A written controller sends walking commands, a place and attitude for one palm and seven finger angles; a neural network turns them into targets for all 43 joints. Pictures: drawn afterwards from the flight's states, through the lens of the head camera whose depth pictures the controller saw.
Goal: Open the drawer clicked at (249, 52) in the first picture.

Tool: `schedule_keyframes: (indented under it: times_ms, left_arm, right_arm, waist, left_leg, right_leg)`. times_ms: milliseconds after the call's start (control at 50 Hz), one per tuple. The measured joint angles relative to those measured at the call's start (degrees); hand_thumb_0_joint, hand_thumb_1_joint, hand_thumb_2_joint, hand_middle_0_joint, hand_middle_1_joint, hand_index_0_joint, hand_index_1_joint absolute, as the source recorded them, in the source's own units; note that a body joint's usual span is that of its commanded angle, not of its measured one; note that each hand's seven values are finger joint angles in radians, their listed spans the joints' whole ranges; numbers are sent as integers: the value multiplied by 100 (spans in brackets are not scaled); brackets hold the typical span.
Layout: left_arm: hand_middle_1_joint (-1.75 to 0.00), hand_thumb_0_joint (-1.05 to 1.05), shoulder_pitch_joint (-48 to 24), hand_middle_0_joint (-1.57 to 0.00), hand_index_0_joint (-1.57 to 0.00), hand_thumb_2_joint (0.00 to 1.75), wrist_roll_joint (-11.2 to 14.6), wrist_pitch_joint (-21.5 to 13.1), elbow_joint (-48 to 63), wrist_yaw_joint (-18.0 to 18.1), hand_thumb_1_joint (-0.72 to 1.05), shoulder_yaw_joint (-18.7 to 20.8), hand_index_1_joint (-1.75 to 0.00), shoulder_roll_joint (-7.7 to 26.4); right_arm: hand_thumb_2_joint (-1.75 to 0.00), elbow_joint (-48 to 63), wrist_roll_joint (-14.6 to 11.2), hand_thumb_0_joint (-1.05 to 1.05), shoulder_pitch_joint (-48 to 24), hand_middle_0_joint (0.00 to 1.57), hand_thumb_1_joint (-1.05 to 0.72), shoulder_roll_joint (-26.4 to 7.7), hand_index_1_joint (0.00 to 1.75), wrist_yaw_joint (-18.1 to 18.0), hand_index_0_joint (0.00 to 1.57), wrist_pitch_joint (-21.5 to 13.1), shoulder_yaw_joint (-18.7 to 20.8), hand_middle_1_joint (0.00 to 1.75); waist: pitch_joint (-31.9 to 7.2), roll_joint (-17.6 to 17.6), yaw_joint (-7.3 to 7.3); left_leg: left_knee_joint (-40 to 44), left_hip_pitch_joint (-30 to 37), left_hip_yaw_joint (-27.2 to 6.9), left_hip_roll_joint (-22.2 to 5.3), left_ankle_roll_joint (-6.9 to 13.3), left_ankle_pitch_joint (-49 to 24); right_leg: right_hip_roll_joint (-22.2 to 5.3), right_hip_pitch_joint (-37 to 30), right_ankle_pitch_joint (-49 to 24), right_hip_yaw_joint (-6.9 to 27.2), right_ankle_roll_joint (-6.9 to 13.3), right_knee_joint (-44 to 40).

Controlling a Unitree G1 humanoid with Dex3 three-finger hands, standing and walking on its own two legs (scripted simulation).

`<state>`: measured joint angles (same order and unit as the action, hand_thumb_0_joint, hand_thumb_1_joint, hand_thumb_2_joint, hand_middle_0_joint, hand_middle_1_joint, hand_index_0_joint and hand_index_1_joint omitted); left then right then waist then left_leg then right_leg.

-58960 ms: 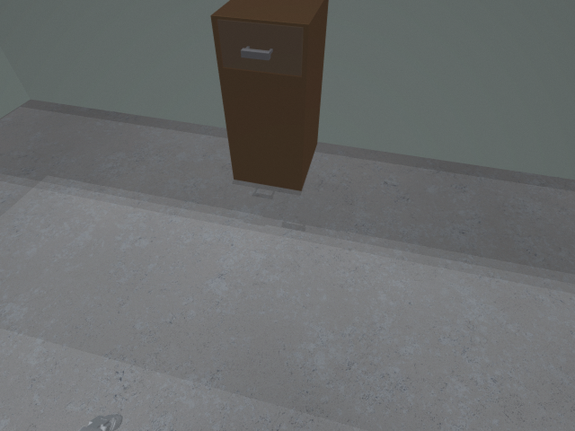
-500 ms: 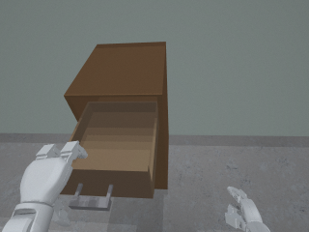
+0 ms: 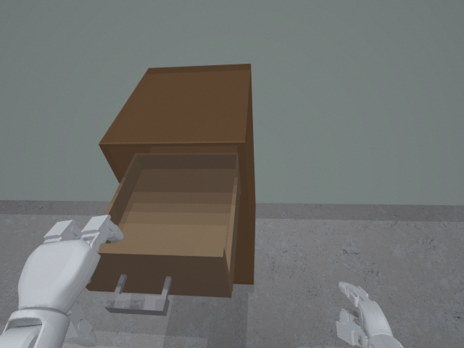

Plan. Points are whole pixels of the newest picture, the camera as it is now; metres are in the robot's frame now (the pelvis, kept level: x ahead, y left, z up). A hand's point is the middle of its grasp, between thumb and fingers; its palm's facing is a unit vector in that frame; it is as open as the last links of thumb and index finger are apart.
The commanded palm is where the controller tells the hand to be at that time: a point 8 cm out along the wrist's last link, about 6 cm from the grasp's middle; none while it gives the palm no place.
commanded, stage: draw the hand back to the body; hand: left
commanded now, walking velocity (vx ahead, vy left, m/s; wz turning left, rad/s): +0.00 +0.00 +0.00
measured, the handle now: (141, 292) +0.22 +0.23 -0.06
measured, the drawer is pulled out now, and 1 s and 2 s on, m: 0.30 0.30 0.30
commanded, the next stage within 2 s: step back with the hand held close in 1.20 s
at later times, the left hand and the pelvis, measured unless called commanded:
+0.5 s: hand (98, 249) +0.19 +0.21 +0.16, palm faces +0.36 -0.86 -0.37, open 12.9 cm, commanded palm +0.14 +0.26 +0.17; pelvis +0.01 -0.01 +0.00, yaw +2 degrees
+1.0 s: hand (82, 254) +0.18 +0.22 +0.16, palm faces +0.42 -0.81 -0.40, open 8.6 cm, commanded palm +0.13 +0.26 +0.18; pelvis +0.01 -0.02 +0.01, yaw +2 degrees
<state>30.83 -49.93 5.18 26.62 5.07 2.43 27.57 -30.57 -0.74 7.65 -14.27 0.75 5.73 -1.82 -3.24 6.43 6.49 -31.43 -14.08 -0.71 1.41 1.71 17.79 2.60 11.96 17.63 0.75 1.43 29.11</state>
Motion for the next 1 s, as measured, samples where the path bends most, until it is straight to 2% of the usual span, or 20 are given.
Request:
schedule_keyframes:
  times_ms: [220,260,280,300,320,360,420,500,600,760,1000]
  left_arm:
    - [-120,0,42,-32,-32,30,104,-320,45,-21,-49,268,-120,237]
    - [-120,0,14,-31,-32,30,2105,-519,-18,-18,-49,485,-120,-111]
    - [-119,0,10,-31,-32,30,2866,-611,-89,0,-48,574,-119,-352]
    - [-119,0,13,-31,-32,31,3475,-670,-147,9,-48,639,-119,-569]
    - [-118,0,17,-31,-32,31,3943,-703,-171,19,-46,683,-118,-736]
    - [-116,0,28,-31,-31,33,4542,-773,-124,63,-43,742,-116,-915]
    - [-112,-1,59,-30,-31,35,4980,-899,73,140,-36,825,-111,-978]
    - [-104,-1,-15,-29,-29,40,5216,-1055,170,147,-25,1008,-104,-938]
    - [-94,0,1,-28,-28,47,5344,-1129,50,82,-10,1232,-94,-904]
    - [-76,0,276,-26,-26,59,5380,-1085,52,33,18,1242,-76,-893]
    - [-49,1,47,-23,-23,77,5415,-1124,-93,75,59,1404,-49,-919]
  right_arm:
    - [-90,48,15,1,13,20,-90,-69,29,-116,20,-54,47,30]
    - [-90,56,-12,1,-6,20,-90,-4,29,-197,20,-278,59,30]
    - [-90,65,-18,1,17,20,-90,49,29,-248,20,-448,45,30]
    - [-90,80,-21,1,61,20,-90,112,29,-302,20,-588,23,30]
    - [-90,83,-17,1,127,20,-90,177,29,-359,20,-708,-4,30]
    - [-90,36,10,1,287,20,-90,286,29,-448,20,-928,-66,30]
    - [-90,-114,47,1,478,20,-90,362,29,-491,20,-1173,-135,30]
    - [-90,-338,63,1,527,21,-90,348,30,-459,20,-1292,-113,30]
    - [-90,-482,48,1,429,21,-90,271,30,-409,20,-1244,17,30]
    - [-90,-526,19,1,348,20,-90,177,29,-442,20,-1175,182,30]
    - [-90,-476,-7,1,197,20,-90,219,29,-457,20,-1138,166,30]
  waist:
    - [87,-52,36]
    - [273,-39,-94]
    - [342,-59,-156]
    - [387,-97,-211]
    - [407,-152,-253]
    - [384,-275,-296]
    - [301,-396,-340]
    - [282,-397,-391]
    - [320,-307,-436]
    - [275,-247,-401]
    - [267,-207,-347]
  left_leg:
    - [-77,-24,-63,-35,-24,26]
    - [-35,129,-93,-14,-17,16]
    - [5,206,-92,-3,-17,6]
    - [54,278,-90,7,-20,-7]
    - [112,345,-93,16,-26,-24]
    - [220,460,-109,22,-45,-52]
    - [329,583,-140,17,-74,-64]
    - [418,664,-175,-3,-94,-83]
    - [541,665,-162,-22,-106,-157]
    - [677,664,-175,-34,-122,-241]
    - [760,769,-236,-48,-161,-316]
  right_leg:
    - [38,-35,-12,-64,26,-24]
    - [18,-197,-11,-92,24,-61]
    - [6,-260,-5,-90,24,-71]
    - [-5,-316,1,-87,25,-85]
    - [-14,-371,5,-89,27,-110]
    - [-22,-472,7,-101,39,-178]
    - [-16,-602,5,-126,64,-285]
    - [3,-719,-40,-156,82,-435]
    - [18,-715,-125,-140,90,-562]
    - [28,-712,-197,-151,105,-686]
    - [41,-829,-250,-213,142,-761]
